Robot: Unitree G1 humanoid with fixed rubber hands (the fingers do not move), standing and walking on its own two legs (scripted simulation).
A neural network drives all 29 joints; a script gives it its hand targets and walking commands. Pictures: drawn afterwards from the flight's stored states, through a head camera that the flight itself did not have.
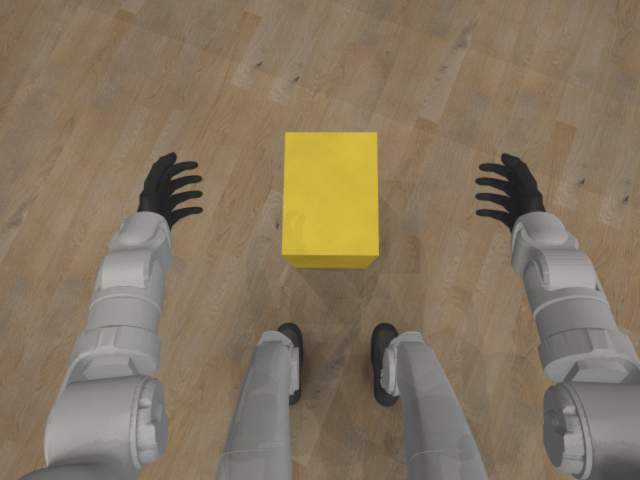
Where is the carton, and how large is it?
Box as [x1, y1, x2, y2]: [282, 132, 378, 268]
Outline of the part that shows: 285,132 282,255 294,267 364,268 378,255 376,132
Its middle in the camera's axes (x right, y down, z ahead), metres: +0.03 -0.06 +0.93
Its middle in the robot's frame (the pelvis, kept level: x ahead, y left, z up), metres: +0.52 +0.02 -0.54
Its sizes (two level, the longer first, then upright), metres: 0.260 0.193 0.299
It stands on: the floor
